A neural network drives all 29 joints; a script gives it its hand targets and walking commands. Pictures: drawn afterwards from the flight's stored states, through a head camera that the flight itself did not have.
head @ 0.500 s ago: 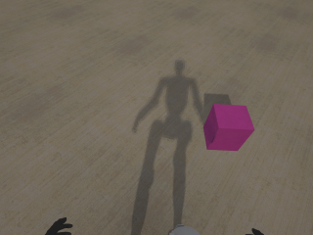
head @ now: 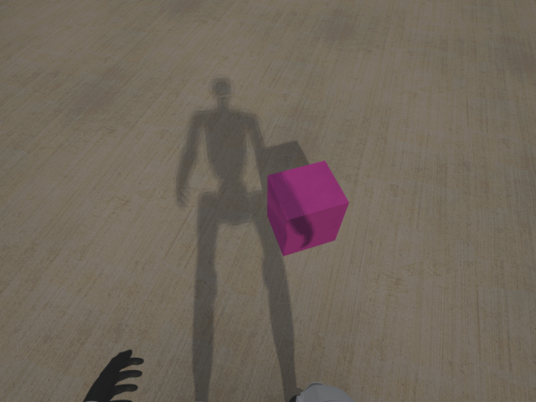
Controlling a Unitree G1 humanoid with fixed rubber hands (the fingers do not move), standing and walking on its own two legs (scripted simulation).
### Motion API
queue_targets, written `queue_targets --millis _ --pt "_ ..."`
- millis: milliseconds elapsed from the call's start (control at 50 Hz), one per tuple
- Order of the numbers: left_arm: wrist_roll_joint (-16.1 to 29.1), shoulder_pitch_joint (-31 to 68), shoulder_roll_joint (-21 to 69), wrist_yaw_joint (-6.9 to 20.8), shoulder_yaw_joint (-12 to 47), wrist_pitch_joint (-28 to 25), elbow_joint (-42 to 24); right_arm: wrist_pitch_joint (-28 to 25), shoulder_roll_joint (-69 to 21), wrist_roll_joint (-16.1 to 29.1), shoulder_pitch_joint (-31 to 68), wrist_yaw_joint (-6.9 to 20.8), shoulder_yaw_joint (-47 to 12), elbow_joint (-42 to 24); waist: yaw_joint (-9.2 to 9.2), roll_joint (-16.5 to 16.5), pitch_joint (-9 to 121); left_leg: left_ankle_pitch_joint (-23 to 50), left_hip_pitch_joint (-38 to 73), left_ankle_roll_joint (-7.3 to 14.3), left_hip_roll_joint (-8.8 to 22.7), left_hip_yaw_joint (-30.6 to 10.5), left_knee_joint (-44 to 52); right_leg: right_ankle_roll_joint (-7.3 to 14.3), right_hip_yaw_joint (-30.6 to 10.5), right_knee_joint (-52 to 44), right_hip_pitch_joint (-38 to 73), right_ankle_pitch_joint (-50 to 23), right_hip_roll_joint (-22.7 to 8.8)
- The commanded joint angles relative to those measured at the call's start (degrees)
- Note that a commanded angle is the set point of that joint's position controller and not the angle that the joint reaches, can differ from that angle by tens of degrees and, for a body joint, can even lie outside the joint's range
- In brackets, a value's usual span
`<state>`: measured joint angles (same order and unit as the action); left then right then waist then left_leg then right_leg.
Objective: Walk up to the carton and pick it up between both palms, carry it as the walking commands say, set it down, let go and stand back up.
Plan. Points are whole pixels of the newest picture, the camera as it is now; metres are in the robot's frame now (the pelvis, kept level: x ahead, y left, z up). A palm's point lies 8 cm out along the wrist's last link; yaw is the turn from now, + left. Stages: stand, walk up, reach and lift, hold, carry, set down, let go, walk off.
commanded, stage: walk up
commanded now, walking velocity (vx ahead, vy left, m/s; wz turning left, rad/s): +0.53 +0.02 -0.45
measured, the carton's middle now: (303, 209) +0.81 -0.15 -0.61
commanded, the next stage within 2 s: none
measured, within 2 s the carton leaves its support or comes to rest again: neither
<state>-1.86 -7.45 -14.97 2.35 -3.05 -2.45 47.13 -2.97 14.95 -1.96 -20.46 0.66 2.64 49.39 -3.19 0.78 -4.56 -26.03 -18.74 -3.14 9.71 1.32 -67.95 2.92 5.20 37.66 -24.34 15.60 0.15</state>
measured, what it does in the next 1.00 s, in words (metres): walks ahead: left foot, then right foot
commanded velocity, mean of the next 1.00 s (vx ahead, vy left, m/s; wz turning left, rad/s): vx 0.28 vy -0.05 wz -0.21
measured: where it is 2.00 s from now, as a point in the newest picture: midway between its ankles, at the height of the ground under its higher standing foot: (337, 333)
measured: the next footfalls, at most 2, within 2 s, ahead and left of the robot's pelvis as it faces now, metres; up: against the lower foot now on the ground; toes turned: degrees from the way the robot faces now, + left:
left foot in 0.40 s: +0.40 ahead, +0.12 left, +0.00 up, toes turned -1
right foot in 0.90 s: +0.36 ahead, -0.19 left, +0.00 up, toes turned -18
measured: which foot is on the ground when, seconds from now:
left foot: up 0.00-0.38, down 0.40-0.90, up 0.92-1.00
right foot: down 0.00-0.40, up 0.42-0.88, down 0.90-1.00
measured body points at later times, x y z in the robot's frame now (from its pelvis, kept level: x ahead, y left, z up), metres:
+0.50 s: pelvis +0.25 +0.03 +0.01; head +0.29 +0.05 +0.45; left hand +0.27 +0.30 -0.15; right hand +0.36 -0.24 -0.11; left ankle +0.36 +0.12 -0.72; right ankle +0.10 -0.09 -0.65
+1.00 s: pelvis +0.32 -0.06 +0.02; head +0.33 -0.10 +0.47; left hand +0.47 +0.15 -0.10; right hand +0.30 -0.31 -0.14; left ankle +0.36 +0.10 -0.69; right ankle +0.32 -0.17 -0.72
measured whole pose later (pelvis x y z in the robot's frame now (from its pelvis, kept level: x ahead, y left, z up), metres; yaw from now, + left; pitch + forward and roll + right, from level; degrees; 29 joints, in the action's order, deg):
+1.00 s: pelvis +0.32 -0.06 +0.02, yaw -13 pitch -1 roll +1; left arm -0.8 -8.8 -9.5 -0.5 -1.0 -1.6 56.0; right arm 1.5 13.3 -0.6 -16.9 -0.7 3.7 53.7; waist -0.4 3.6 -2.1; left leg -24.2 -17.6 -2.7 4.7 2.2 -41.2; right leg 0.8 4.3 26.1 -13.0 12.0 -2.7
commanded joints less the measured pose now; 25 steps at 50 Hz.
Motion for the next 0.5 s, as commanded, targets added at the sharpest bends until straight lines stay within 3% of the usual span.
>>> queue_targets --millis 0,20,60,160,220,280,300,340,360,380,400,420,440,460,480 --pt "0.5 -8.8 -7.8 -1.1 -2.2 -1.3 -0.2 -0.9 4.2 -0.1 2.9 0.8 1.8 -6.7 5.24 -5.0 7.4 6.0 -18.4 1.4 1.0 -3.5 -2.6 5.1 -23.3 -20.3 21.5 -11.4 -15.8" --pt "0.8 -8.2 -6.9 -1.1 -1.8 -1.8 0.0 0.0 3.5 -0.4 1.7 1.2 1.9 -6.2 4.32 -7.0 7.5 7.6 -15.4 1.0 0.1 -2.1 -0.9 4.6 -20.1 -20.6 19.4 -16.3 -14.4" --pt "0.9 -10.4 -6.0 -1.2 -1.2 -2.6 1.6 1.3 2.4 -0.5 3.4 1.6 2.0 -6.6 4.47 -8.2 6.5 10.3 -15.1 -0.1 -0.8 -0.4 2.8 4.5 -17.7 -21.7 18.1 -20.5 -13.7" --pt "1.0 -14.9 -4.9 -2.0 -0.3 -3.0 3.3 2.0 1.0 -0.4 13.9 2.5 1.2 -8.6 6.08 -7.7 0.1 20.6 -18.2 -1.3 -2.2 1.3 15.0 3.9 -15.0 -25.1 18.5 -25.1 -12.4" --pt "0.9 -16.4 -5.3 -2.4 -0.4 -2.8 4.1 1.9 0.5 0.3 18.9 2.4 0.5 -9.1 6.52 -8.3 -1.6 22.9 -14.6 -1.5 -3.9 3.0 25.3 3.5 -12.3 -24.6 18.8 -32.7 -11.3" --pt "0.6 -18.9 -6.5 -3.0 -0.9 -2.4 5.0 1.6 0.7 0.8 21.7 2.0 0.0 -8.5 6.81 -8.8 -1.1 24.2 -10.7 -1.1 -5.5 4.7 32.5 3.7 -12.2 -23.0 21.0 -39.0 -12.4" --pt "0.6 -19.3 -6.7 -3.1 -1.2 -2.1 5.2 1.5 1.0 1.0 21.4 1.8 -0.1 -7.9 6.37 -9.0 -0.9 23.6 -8.5 -0.9 -6.0 4.7 34.7 3.5 -12.1 -22.3 21.3 -39.1 -12.4" --pt "1.2 -19.2 -6.9 -3.0 -1.7 -1.0 5.7 0.8 3.6 1.5 14.6 0.7 0.4 -5.4 4.04 -11.9 3.6 20.2 3.2 -0.1 -6.0 4.6 37.4 2.3 -9.6 -15.1 20.2 -34.6 -8.3" --pt "1.6 -19.2 -6.7 -2.9 -1.9 -0.6 5.6 0.2 5.3 1.5 7.2 -0.1 1.3 -2.1 1.62 -7.7 7.2 21.5 13.0 0.6 -7.0 6.4 41.8 1.7 -8.4 -5.6 17.8 -34.2 -6.1" --pt "1.7 -21.3 -5.0 -3.1 -1.1 -0.9 5.5 -0.4 8.3 0.7 1.4 -0.6 2.2 -0.1 -0.34 -2.2 10.6 26.4 23.8 0.9 -2.4 1.4 40.7 0.7 -9.2 3.6 9.6 -25.0 -4.5" --pt "1.9 -22.5 -1.8 -3.2 -0.7 -1.2 4.1 -0.8 13.1 -0.1 -4.4 -1.2 3.5 0.5 -0.68 13.2 13.0 40.7 29.8 3.0 13.7 -19.1 44.2 -2.0 -7.8 17.1 -2.1 7.4 1.5" --pt "2.0 -25.8 -2.7 -3.7 -1.1 -0.7 4.6 0.0 15.1 1.3 -4.7 -0.9 3.6 0.2 -0.60 16.4 18.3 41.2 30.8 10.0 21.7 -29.4 48.2 -2.1 -9.2 28.5 -5.0 20.3 1.4" --pt "1.7 -23.7 -2.6 -3.5 -1.5 0.0 6.0 0.3 11.8 1.7 -1.0 -0.8 2.3 -0.7 1.09 8.4 16.1 35.6 24.5 10.3 19.1 -26.8 49.3 -2.4 -11.9 31.5 -4.5 17.2 -1.2" --pt "1.3 -21.7 -2.7 -2.3 -2.3 1.0 5.9 0.8 11.1 2.0 0.7 -1.7 2.3 -0.8 2.98 2.8 13.3 33.6 18.7 9.0 18.4 -24.9 49.4 -3.0 -12.8 34.8 -5.6 13.9 -2.1" --pt "0.7 -20.8 -1.8 -1.6 -2.5 2.0 6.0 0.8 9.0 2.1 2.8 -2.3 1.9 -0.6 4.39 0.8 11.2 33.1 13.7 7.4 16.0 -20.3 49.9 -3.7 -13.0 35.2 -4.6 10.5 -3.7"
